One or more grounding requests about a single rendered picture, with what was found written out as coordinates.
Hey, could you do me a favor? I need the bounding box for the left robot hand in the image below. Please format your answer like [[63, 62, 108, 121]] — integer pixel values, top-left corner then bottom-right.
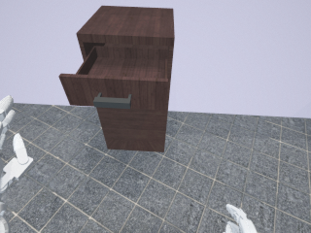
[[0, 95, 33, 201]]

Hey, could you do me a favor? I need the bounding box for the drawer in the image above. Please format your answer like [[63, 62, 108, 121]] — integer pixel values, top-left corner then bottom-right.
[[58, 46, 168, 111]]

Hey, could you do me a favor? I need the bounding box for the handle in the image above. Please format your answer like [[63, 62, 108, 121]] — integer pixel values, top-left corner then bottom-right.
[[93, 92, 132, 109]]

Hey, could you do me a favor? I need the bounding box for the right robot hand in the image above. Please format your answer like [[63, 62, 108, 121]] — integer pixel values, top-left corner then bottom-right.
[[223, 204, 258, 233]]

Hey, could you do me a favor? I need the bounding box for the left robot forearm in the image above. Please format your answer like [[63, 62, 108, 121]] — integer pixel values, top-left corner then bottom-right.
[[0, 202, 11, 233]]

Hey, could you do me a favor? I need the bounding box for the cabinet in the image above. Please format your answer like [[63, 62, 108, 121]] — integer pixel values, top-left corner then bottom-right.
[[76, 5, 175, 152]]

